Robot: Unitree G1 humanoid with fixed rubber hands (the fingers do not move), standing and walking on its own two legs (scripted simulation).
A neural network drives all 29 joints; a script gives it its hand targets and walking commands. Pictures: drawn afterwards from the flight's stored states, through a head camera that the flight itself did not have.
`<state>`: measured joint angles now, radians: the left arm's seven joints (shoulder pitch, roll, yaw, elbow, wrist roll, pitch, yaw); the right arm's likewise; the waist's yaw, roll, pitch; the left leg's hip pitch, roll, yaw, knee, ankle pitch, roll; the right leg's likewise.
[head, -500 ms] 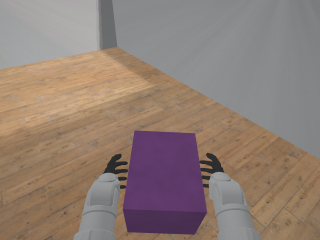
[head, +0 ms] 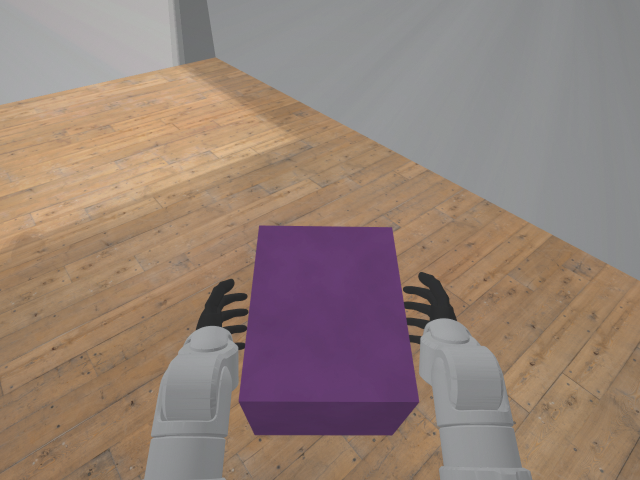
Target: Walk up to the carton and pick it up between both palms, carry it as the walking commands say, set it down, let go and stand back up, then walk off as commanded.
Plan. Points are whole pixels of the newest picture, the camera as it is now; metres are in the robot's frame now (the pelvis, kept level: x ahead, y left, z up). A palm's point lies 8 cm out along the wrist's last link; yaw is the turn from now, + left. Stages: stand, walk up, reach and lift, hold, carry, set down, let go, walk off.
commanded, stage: carry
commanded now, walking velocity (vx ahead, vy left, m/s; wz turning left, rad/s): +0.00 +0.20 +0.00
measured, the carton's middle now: (324, 329) +0.35 +0.00 +0.01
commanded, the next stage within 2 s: none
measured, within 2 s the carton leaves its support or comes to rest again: neither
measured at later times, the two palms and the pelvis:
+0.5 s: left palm (187, 367) +0.25 +0.15 +0.09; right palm (443, 384) +0.23 -0.12 +0.09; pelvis -0.03 +0.04 +0.00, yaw -3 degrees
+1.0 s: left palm (32, 431) +0.18 +0.28 +0.09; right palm (318, 440) +0.17 +0.01 +0.08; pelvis -0.08 +0.17 +0.00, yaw -2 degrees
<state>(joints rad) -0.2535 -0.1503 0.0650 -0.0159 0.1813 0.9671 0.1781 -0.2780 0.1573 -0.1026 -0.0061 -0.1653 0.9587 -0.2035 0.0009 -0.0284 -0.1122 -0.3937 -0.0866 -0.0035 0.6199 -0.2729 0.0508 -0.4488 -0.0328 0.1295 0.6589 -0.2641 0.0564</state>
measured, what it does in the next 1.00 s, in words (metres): steps to the left: right foot, then left foot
